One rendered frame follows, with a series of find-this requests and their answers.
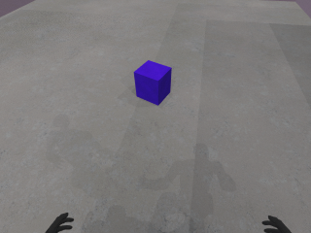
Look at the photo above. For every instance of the robot left hand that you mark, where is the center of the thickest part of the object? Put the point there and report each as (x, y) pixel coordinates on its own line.
(55, 227)

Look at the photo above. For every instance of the carton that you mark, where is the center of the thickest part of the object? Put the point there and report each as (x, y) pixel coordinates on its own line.
(153, 82)

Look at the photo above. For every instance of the robot right hand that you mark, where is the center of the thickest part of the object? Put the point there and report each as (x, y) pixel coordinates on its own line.
(275, 222)

